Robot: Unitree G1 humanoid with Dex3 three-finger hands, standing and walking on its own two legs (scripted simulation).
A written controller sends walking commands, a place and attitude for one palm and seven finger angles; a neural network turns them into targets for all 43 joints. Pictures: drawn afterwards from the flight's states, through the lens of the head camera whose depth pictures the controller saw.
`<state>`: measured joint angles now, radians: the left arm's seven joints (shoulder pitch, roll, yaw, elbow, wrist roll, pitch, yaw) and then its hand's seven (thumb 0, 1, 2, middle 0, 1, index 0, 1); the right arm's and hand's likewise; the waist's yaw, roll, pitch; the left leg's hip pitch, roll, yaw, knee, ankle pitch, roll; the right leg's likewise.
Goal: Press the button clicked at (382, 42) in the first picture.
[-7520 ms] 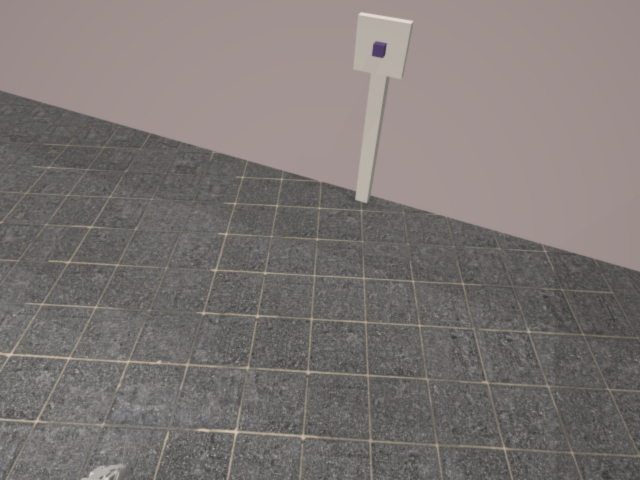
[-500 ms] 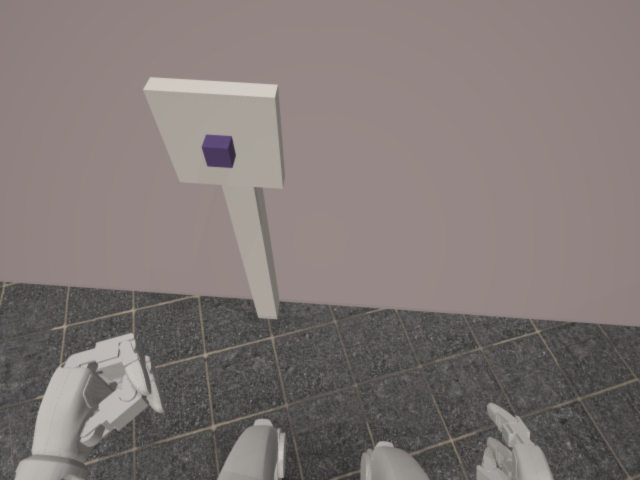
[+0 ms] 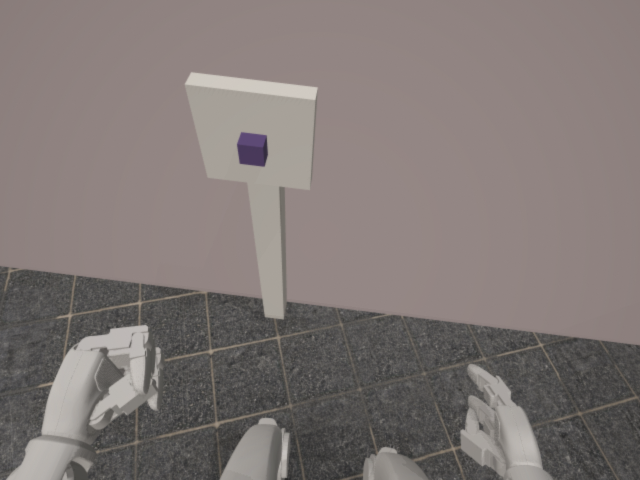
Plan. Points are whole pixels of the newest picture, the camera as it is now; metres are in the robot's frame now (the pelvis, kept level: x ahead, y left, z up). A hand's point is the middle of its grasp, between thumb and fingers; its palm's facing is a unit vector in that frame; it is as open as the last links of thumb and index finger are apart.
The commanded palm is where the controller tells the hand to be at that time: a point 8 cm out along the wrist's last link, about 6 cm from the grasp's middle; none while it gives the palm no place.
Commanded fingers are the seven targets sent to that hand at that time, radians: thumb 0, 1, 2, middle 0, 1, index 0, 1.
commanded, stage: raise the hand and make a fist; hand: left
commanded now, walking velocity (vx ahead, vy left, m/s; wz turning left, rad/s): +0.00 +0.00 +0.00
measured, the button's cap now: (253, 148) +0.56 +0.16 +0.06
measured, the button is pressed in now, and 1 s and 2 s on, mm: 0 0 0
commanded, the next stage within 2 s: aim a knuckle at the button in 0.62 s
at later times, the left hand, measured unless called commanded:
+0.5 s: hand (155, 364) +0.23 +0.20 +0.04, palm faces -0.04 -1.00 -0.04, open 3.1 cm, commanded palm +0.21 +0.26 +0.05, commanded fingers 0.00 0.90 0.90 -1.30 -1.50 -1.30 -1.50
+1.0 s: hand (190, 331) +0.27 +0.18 +0.04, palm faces -0.07 -1.00 -0.03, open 3.1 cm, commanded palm +0.26 +0.23 +0.04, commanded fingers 0.00 0.90 0.90 -1.30 -1.50 -1.30 -1.50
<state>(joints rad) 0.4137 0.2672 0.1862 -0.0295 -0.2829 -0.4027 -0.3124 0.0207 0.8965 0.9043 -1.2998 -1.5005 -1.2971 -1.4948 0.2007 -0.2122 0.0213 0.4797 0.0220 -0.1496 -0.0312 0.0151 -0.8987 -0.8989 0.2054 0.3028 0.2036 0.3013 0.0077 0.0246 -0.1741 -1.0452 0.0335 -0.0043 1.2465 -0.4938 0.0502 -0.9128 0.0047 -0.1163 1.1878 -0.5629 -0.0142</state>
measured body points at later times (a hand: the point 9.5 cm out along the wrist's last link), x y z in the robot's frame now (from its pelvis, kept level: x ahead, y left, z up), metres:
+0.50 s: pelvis +0.01 +0.00 +0.00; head +0.08 +0.02 +0.45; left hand +0.23 +0.26 +0.05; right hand +0.18 -0.24 -0.07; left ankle +0.06 +0.09 -0.63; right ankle +0.01 -0.12 -0.63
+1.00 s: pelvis +0.01 -0.02 -0.01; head +0.08 +0.00 +0.44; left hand +0.27 +0.23 +0.04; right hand +0.19 -0.26 -0.08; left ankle +0.06 +0.09 -0.63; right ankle +0.01 -0.12 -0.63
